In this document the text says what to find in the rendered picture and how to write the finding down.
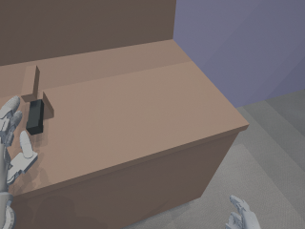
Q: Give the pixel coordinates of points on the left robot forearm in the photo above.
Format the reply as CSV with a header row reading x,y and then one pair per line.
x,y
8,217

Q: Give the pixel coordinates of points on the robot left hand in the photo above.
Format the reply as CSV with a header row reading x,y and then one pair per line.
x,y
9,120

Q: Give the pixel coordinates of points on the robot right hand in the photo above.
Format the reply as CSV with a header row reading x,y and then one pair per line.
x,y
247,220

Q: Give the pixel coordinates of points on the tap lever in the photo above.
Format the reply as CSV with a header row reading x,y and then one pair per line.
x,y
36,116

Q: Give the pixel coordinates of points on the counter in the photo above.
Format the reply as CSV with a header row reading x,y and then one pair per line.
x,y
131,126

